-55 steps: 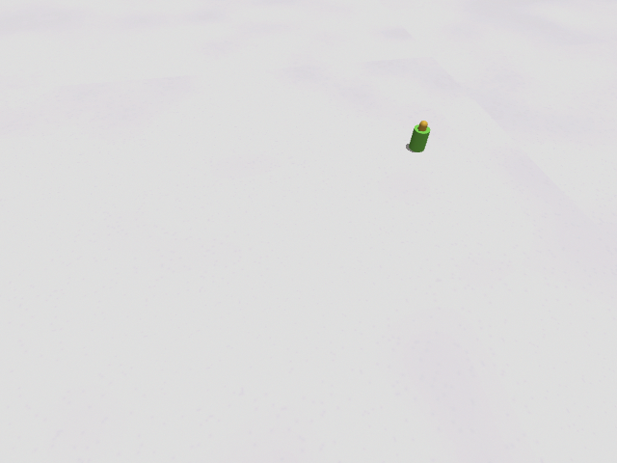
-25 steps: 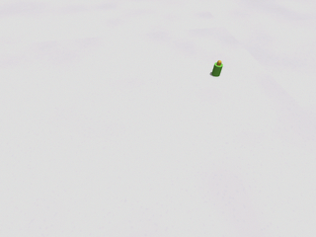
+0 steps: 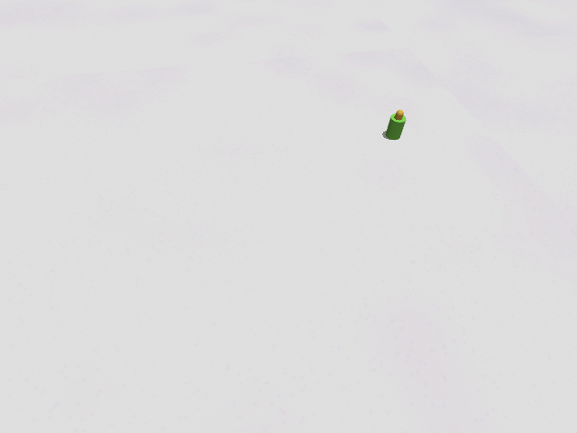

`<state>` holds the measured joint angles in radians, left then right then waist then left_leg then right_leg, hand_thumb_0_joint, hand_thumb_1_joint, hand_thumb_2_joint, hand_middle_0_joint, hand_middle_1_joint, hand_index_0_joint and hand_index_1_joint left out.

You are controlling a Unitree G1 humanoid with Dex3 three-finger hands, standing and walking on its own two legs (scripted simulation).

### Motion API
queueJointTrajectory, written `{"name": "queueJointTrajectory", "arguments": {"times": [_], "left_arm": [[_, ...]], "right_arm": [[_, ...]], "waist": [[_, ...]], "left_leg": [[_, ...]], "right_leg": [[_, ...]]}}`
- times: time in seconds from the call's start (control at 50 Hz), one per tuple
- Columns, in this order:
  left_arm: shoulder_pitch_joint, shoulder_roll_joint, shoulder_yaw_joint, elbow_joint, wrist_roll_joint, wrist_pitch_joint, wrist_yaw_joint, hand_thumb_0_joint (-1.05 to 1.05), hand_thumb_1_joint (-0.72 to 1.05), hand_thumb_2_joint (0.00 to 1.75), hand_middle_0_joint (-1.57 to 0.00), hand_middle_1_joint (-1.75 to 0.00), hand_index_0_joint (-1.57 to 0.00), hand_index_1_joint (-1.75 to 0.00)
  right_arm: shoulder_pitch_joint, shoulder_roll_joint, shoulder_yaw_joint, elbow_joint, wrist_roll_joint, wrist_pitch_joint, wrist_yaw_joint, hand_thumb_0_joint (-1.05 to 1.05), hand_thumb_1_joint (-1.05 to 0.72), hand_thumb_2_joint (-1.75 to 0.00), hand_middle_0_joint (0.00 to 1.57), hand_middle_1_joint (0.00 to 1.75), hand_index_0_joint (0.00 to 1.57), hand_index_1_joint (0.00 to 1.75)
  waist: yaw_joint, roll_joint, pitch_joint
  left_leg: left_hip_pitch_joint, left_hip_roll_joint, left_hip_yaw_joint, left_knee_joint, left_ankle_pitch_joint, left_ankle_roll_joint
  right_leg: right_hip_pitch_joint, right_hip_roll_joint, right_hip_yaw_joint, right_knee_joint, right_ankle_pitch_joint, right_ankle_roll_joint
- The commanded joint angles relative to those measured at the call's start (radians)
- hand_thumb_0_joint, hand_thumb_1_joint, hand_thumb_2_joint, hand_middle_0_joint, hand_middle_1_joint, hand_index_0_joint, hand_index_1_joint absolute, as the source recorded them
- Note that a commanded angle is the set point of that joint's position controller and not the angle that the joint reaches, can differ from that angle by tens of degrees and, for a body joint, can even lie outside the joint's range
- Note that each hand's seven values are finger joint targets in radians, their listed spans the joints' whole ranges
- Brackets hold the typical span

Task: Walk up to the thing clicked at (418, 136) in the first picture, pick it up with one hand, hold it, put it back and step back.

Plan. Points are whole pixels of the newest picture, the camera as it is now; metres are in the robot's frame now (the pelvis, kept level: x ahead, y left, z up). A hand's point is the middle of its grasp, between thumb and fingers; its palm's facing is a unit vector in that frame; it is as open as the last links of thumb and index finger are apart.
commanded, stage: stand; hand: left
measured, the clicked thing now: (396, 123) +1.74 -0.66 -0.70
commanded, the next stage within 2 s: walk up in 0.02 s
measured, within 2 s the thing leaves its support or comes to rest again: neither
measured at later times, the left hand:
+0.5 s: hand (199, 366) +0.25 +0.14 -0.14, palm faces -0.18 -0.90 -0.39, open 7.4 cm
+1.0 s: hand (268, 221) +0.57 +0.04 -0.15, palm faces -0.47 -0.82 -0.34, open 7.4 cm
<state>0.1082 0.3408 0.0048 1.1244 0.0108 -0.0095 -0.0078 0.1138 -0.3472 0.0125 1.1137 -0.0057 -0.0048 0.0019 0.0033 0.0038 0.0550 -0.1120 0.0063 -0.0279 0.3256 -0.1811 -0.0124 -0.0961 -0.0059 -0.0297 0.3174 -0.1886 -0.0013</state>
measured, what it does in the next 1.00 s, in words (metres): walks ahead, turning right: right foot, then left foot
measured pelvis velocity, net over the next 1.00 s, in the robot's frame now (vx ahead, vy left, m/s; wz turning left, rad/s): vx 0.37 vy -0.17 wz -0.43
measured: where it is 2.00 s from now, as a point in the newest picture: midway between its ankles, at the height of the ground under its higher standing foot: (385, 267)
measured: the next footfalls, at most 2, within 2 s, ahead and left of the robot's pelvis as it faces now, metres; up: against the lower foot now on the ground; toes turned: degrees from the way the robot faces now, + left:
right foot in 0.36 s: +0.17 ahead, -0.26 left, +0.00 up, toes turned -18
left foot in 0.78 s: +0.45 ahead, -0.07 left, +0.00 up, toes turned -14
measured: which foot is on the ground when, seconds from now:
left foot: down 0.00-0.38, up 0.40-0.76, down 0.78-1.00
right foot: down 0.00-0.06, up 0.08-0.34, down 0.36-0.78, up 0.80-1.00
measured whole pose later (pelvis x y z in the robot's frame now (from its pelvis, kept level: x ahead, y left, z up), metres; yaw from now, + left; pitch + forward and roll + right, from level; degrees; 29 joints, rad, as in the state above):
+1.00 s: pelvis +0.37 -0.17 -0.01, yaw -25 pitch -1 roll +1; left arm 0.22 0.47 0.06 0.90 0.00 -0.05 -0.09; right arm 0.32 -0.40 -0.06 0.88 -0.02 -0.11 0.06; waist -0.04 -0.08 0.06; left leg -0.17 0.06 0.17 0.45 -0.25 0.00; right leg -0.52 -0.06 0.03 0.95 -0.30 -0.01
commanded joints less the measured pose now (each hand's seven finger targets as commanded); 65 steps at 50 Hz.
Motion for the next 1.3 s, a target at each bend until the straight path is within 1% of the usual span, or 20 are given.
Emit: {"name": "queueJointTrajectory", "arguments": {"times": [0.0, 0.06, 0.14, 0.2, 0.28, 0.32, 0.34, 0.36, 0.38, 0.48, 0.64, 0.72, 0.74, 0.78, 0.82, 0.92, 1.1, 1.16, 1.2, 1.28], "left_arm": [[-0.001, 0.328, 0.123, -0.166, 0.026, -0.019, -0.032, 0.0, 0.9, 0.9, -0.2, -0.3, -0.2, -0.3], [-0.221, 0.254, 0.113, -0.268, 0.041, -0.01, -0.075, 0.0, 0.9, 0.9, -0.2, -0.3, -0.2, -0.3], [-0.033, 0.276, 0.124, -0.249, 0.022, -0.011, -0.119, 0.0, 0.9, 0.9, -0.2, -0.3, -0.2, -0.3], [-0.04, 0.264, 0.133, -0.251, 0.019, -0.01, -0.142, 0.0, 0.9, 0.9, -0.2, -0.3, -0.2, -0.3], [0.026, 0.266, 0.139, -0.226, 0.02, -0.015, -0.139, 0.0, 0.9, 0.9, -0.2, -0.3, -0.2, -0.3], [0.194, 0.302, 0.158, -0.177, 0.024, -0.025, -0.118, 0.0, 0.9, 0.9, -0.2, -0.3, -0.2, -0.3], [0.36, 0.368, 0.189, -0.142, 0.028, -0.039, -0.094, 0.0, 0.9, 0.9, -0.2, -0.3, -0.2, -0.3], [0.408, 0.48, 0.206, -0.163, 0.025, -0.048, -0.075, 0.0, 0.9, 0.9, -0.2, -0.3, -0.2, -0.3], [0.298, 0.51, 0.198, -0.208, 0.001, -0.048, -0.075, 0.0, 0.9, 0.9, -0.2, -0.3, -0.2, -0.3], [0.1, 0.375, 0.149, -0.273, -0.012, -0.068, -0.054, 0.0, 0.9, 0.9, -0.2, -0.3, -0.2, -0.3], [0.132, 0.367, 0.147, -0.329, 0.004, -0.088, -0.056, 0.0, 0.9, 0.9, -0.2, -0.3, -0.2, -0.3], [0.075, 0.33, 0.127, -0.348, 0.012, -0.088, -0.054, 0.0, 0.9, 0.9, -0.2, -0.3, -0.2, -0.3], [0.13, 0.274, 0.11, -0.343, 0.009, -0.086, -0.053, 0.0, 0.9, 0.9, -0.2, -0.3, -0.2, -0.3], [0.21, 0.258, 0.085, -0.335, -0.009, -0.081, -0.037, 0.0, 0.9, 0.9, -0.2, -0.3, -0.2, -0.3], [0.221, 0.335, 0.092, -0.298, -0.01, -0.084, -0.037, 0.0, 0.9, 0.9, -0.2, -0.3, -0.2, -0.3], [0.139, 0.288, 0.095, -0.289, -0.014, -0.066, -0.077, 0.0, 0.9, 0.9, -0.2, -0.3, -0.2, -0.3], [-0.024, 0.256, 0.098, -0.313, -0.004, -0.06, -0.1, 0.0, 0.9, 0.9, -0.2, -0.3, -0.2, -0.3], [0.234, 0.334, 0.139, -0.239, 0.001, -0.074, -0.071, 0.0, 0.9, 0.9, -0.2, -0.3, -0.2, -0.3], [0.323, 0.49, 0.177, -0.255, -0.012, -0.079, -0.046, 0.0, 0.9, 0.9, -0.2, -0.3, -0.2, -0.3], [0.141, 0.368, 0.134, -0.306, -0.032, -0.086, -0.028, 0.0, 0.9, 0.9, -0.2, -0.3, -0.2, -0.3]], "right_arm": [[0.034, -0.35, -0.133, -0.134, -0.03, -0.06, -0.003, 0.0, -0.9, -0.9, 0.2, 0.3, 0.2, 0.3], [0.148, -0.41, -0.183, -0.136, -0.032, -0.086, -0.002, 0.0, -0.9, -0.9, 0.2, 0.3, 0.2, 0.3], [0.007, -0.372, -0.175, -0.215, -0.037, -0.106, 0.005, 0.0, -0.9, -0.9, 0.2, 0.3, 0.2, 0.3], [-0.024, -0.374, -0.176, -0.239, -0.048, -0.11, 0.022, 0.0, -0.9, -0.9, 0.2, 0.3, 0.2, 0.3], [-0.035, -0.378, -0.176, -0.237, -0.045, -0.099, 0.03, 0.0, -0.9, -0.9, 0.2, 0.3, 0.2, 0.3], [-0.048, -0.345, -0.158, -0.242, -0.046, -0.085, 0.029, 0.0, -0.9, -0.9, 0.2, 0.3, 0.2, 0.3], [-0.005, -0.277, -0.13, -0.248, -0.044, -0.078, 0.032, 0.0, -0.9, -0.9, 0.2, 0.3, 0.2, 0.3], [-0.02, -0.199, -0.096, -0.314, -0.015, -0.088, 0.038, 0.0, -0.9, -0.9, 0.2, 0.3, 0.2, 0.3], [-0.051, -0.295, -0.12, -0.313, -0.019, -0.084, 0.035, 0.0, -0.9, -0.9, 0.2, 0.3, 0.2, 0.3], [0.112, -0.324, -0.135, -0.218, -0.008, -0.07, 0.063, 0.0, -0.9, -0.9, 0.2, 0.3, 0.2, 0.3], [0.005, -0.278, -0.146, -0.308, -0.023, -0.081, 0.085, 0.0, -0.9, -0.9, 0.2, 0.3, 0.2, 0.3], [0.241, -0.307, -0.179, -0.252, -0.023, -0.102, 0.067, 0.0, -0.9, -0.9, 0.2, 0.3, 0.2, 0.3], [0.379, -0.355, -0.199, -0.221, -0.031, -0.112, 0.051, 0.0, -0.9, -0.9, 0.2, 0.3, 0.2, 0.3], [0.321, -0.453, -0.21, -0.272, -0.018, -0.124, 0.035, 0.0, -0.9, -0.9, 0.2, 0.3, 0.2, 0.3], [0.145, -0.405, -0.187, -0.316, 0.005, -0.123, 0.038, 0.0, -0.9, -0.9, 0.2, 0.3, 0.2, 0.3], [0.193, -0.339, -0.151, -0.302, -0.006, -0.134, 0.036, 0.0, -0.9, -0.9, 0.2, 0.3, 0.2, 0.3], [0.196, -0.368, -0.154, -0.299, -0.002, -0.108, 0.04, 0.0, -0.9, -0.9, 0.2, 0.3, 0.2, 0.3], [0.208, -0.301, -0.122, -0.308, -0.006, -0.098, 0.035, 0.0, -0.9, -0.9, 0.2, 0.3, 0.2, 0.3], [0.249, -0.28, -0.106, -0.328, 0.011, -0.094, 0.031, 0.0, -0.9, -0.9, 0.2, 0.3, 0.2, 0.3], [0.231, -0.287, -0.108, -0.263, 0.012, -0.08, 0.032, 0.0, -0.9, -0.9, 0.2, 0.3, 0.2, 0.3]], "waist": [[-0.03, -0.039, -0.179], [-0.135, 0.131, 0.014], [-0.012, 0.128, -0.013], [-0.001, 0.168, 0.031], [0.025, 0.14, 0.004], [0.118, -0.029, -0.059], [0.197, -0.276, -0.127], [0.192, -0.501, -0.085], [0.142, -0.282, -0.046], [-0.001, -0.174, 0.031], [0.027, -0.097, 0.028], [-0.108, 0.014, -0.063], [-0.16, 0.194, -0.141], [-0.1, 0.23, -0.105], [-0.018, 0.11, -0.012], [-0.034, 0.141, -0.001], [-0.038, 0.096, -0.028], [0.113, -0.114, -0.171], [0.138, -0.325, -0.22], [0.029, -0.138, -0.049]], "left_leg": [[0.141, 0.132, -0.076, 0.05, -0.332, 0.105], [0.216, 0.479, -0.412, -0.194, -0.541, 0.274], [0.099, 0.393, -0.201, -0.224, -0.479, 0.225], [-0.053, 0.314, -0.01, -0.192, -0.405, 0.184], [-0.167, 0.264, 0.109, -0.06, -0.418, 0.151], [-0.269, 0.196, 0.188, 0.264, -0.305, 0.126], [-0.408, 0.092, 0.239, 0.669, -0.229, 0.093], [-0.683, -0.038, 0.166, 0.879, -0.413, 0.031], [-0.64, 0.057, 0.015, 0.927, -0.359, 0.023], [-0.441, 0.148, 0.011, 0.708, -0.104, 0.029], [-0.325, 0.126, 0.06, 0.335, 0.043, -0.001], [0.109, 0.071, 0.089, 0.252, 0.016, 0.025], [0.285, 0.117, -0.007, 0.146, -0.179, 0.061], [0.212, 0.464, -0.702, -0.194, -0.629, 0.189], [0.047, 0.429, -0.499, -0.17, -0.552, 0.226], [-0.013, 0.302, -0.073, -0.136, -0.099, 0.214], [-0.022, 0.273, 0.103, -0.032, 0.01, 0.168], [-0.183, 0.166, 0.194, 0.46, 0.132, 0.106], [-0.587, 0.002, 0.106, 0.866, -0.342, 0.043], [-0.477, 0.134, -0.021, 0.799, -0.161, 0.049]], "right_leg": [[-0.153, -0.073, 0.153, 0.062, -0.314, -0.06], [-0.707, -0.082, 0.105, 0.573, -0.275, -0.02], [-0.576, -0.159, 0.121, 0.586, -0.189, -0.005], [-0.396, -0.148, 0.05, 0.429, -0.136, 0.005], [-0.162, -0.086, -0.076, 0.359, -0.055, -0.002], [0.065, -0.025, -0.11, 0.277, -0.081, -0.02], [0.249, -0.036, 0.014, 0.151, -0.294, -0.064], [0.254, -0.287, 0.579, -0.119, -0.523, -0.157], [0.09, -0.404, 0.809, -0.223, -0.735, -0.247], [-0.149, -0.214, 0.342, -0.153, -0.441, -0.168], [-0.19, -0.209, 0.23, -0.124, -0.312, -0.18], [-0.347, -0.162, 0.167, 0.18, -0.122, -0.143], [-0.422, -0.064, 0.076, 0.526, -0.03, -0.109], [-0.646, 0.083, 0.158, 0.919, -0.293, -0.063], [-0.618, -0.045, 0.176, 0.92, -0.161, -0.052], [-0.509, -0.09, 0.113, 0.642, -0.096, 0.002], [-0.271, -0.046, -0.045, 0.265, 0.083, -0.031], [0.175, -0.012, -0.021, 0.181, -0.024, -0.072], [0.365, -0.404, 0.742, -0.05, -0.302, -0.258], [0.01, -0.274, 0.346, -0.022, -0.018, -0.221]]}}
